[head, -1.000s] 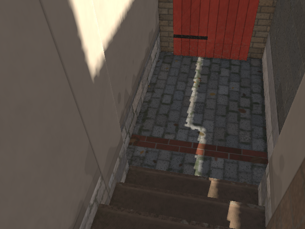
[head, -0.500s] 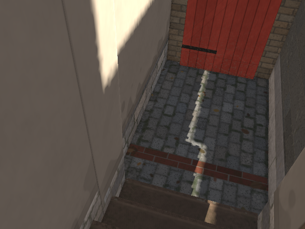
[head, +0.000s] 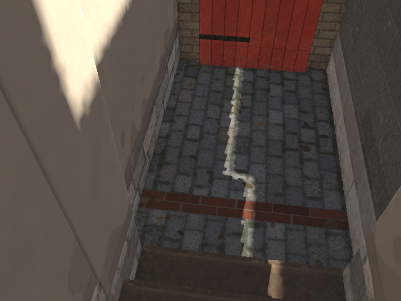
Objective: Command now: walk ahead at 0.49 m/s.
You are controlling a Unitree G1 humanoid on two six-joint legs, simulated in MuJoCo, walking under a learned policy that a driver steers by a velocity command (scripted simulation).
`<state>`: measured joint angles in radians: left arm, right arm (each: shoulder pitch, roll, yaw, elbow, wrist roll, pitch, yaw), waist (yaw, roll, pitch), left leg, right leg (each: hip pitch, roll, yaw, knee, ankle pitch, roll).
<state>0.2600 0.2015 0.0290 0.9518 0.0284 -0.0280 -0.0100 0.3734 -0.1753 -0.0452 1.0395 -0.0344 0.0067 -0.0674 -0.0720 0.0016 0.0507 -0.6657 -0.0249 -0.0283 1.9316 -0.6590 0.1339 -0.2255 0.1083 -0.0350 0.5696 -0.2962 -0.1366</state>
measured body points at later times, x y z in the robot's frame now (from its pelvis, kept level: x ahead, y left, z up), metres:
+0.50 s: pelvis +0.27 +0.05 -0.18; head +0.27 +0.09 +0.27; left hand +0.23 +0.28 -0.35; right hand +0.29 -0.21 -0.31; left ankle +0.31 +0.13 -0.91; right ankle +0.18 -0.07 -0.68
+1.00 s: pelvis +0.50 -0.04 -0.38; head +0.52 -0.06 +0.07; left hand +0.71 +0.14 -0.49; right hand +0.40 -0.28 -0.53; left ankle +0.43 +0.13 -0.82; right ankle +0.52 -0.12 -1.09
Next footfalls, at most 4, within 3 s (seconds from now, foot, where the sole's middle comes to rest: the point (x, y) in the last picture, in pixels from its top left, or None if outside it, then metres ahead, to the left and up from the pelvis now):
0.36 left None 0.35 0.13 -0.95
0.92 right None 0.55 -0.13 -1.13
1.42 left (211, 273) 0.83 -0.08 -1.31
1.96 right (258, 235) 1.12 -0.38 -1.50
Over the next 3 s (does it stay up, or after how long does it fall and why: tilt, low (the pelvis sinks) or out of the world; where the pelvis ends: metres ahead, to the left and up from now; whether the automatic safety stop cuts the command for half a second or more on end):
stays up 1.47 -0.47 -0.72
